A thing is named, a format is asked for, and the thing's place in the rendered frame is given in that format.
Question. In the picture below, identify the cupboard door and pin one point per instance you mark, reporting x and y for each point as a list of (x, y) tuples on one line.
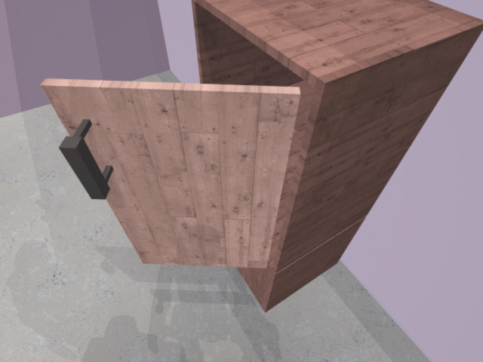
[(198, 169)]

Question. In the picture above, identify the handle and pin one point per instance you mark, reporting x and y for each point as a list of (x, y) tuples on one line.
[(80, 159)]

